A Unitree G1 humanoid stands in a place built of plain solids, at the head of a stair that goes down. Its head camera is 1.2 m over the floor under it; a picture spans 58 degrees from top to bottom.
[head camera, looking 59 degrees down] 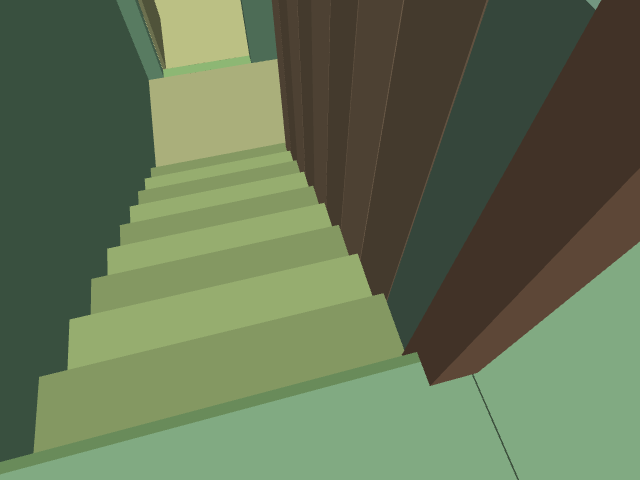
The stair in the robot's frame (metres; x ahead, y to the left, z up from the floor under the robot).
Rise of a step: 0.17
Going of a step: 0.26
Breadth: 1.13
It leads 15 degrees to the left of straight ahead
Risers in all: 10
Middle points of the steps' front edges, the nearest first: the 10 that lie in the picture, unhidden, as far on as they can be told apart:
0.22 0.26 0.00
0.47 0.33 -0.17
0.72 0.39 -0.34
0.98 0.46 -0.51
1.23 0.52 -0.69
1.48 0.59 -0.86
1.73 0.65 -1.03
1.98 0.72 -1.20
2.23 0.78 -1.37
2.49 0.85 -1.55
